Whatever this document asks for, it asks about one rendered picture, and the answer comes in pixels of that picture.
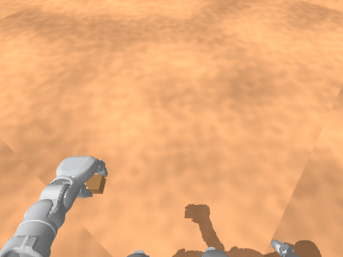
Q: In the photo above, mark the left robot arm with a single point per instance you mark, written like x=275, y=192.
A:
x=37, y=231

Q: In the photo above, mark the small box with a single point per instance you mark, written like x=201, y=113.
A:
x=96, y=184

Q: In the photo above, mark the right robot hand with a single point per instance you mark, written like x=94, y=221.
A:
x=283, y=249

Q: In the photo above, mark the left robot hand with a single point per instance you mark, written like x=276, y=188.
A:
x=82, y=168

